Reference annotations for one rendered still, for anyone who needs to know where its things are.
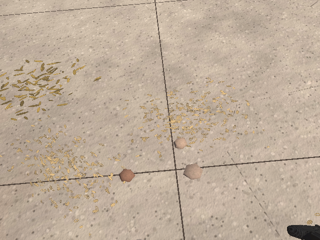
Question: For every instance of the right robot hand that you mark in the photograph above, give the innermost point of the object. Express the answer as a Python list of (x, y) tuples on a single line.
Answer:
[(304, 232)]

